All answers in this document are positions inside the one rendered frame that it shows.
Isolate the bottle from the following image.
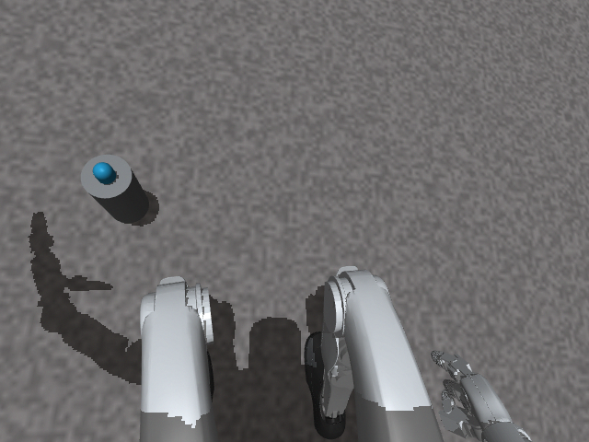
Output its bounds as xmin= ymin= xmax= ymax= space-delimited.
xmin=81 ymin=155 xmax=149 ymax=223

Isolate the right robot arm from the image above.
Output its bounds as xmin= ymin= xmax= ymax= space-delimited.
xmin=481 ymin=422 xmax=532 ymax=442

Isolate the right robot foot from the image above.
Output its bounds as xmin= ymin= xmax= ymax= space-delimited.
xmin=305 ymin=331 xmax=346 ymax=439

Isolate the right robot hand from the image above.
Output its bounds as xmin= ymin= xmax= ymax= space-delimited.
xmin=431 ymin=351 xmax=513 ymax=442

